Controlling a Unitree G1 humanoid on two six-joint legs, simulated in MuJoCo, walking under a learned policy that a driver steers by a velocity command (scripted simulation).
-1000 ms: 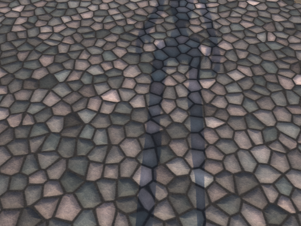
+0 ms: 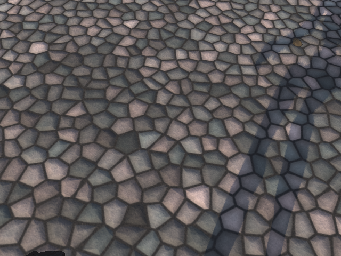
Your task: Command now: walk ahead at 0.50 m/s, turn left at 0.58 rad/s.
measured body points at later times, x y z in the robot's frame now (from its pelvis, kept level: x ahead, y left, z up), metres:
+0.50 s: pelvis +0.28 -0.04 +0.00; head +0.31 -0.03 +0.45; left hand +0.25 +0.25 -0.12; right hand +0.52 -0.25 -0.09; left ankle +0.30 +0.13 -0.67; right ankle +0.29 -0.15 -0.75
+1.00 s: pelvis +0.51 +0.11 +0.00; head +0.53 +0.13 +0.45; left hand +0.54 +0.42 -0.12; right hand +0.67 -0.12 -0.11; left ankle +0.46 +0.19 -0.75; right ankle +0.65 -0.03 -0.66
